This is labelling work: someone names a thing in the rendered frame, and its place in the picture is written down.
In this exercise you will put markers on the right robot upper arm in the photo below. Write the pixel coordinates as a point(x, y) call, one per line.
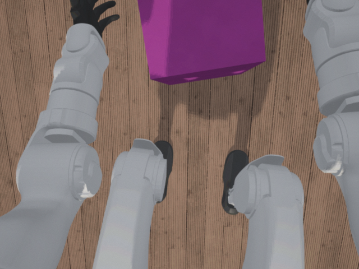
point(336, 151)

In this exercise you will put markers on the left robot upper arm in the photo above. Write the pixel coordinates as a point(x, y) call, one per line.
point(53, 179)

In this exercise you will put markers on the robot left hand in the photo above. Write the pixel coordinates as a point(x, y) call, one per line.
point(82, 12)

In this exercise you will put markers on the left robot forearm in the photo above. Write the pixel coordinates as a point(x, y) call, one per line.
point(75, 91)

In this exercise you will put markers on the right robot foot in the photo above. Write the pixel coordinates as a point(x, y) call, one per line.
point(234, 163)

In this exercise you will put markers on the carton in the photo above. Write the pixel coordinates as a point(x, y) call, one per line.
point(193, 40)

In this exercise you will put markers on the right robot forearm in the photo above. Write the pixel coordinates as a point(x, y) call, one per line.
point(332, 28)

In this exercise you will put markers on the left robot thigh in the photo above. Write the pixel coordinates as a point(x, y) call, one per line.
point(124, 237)

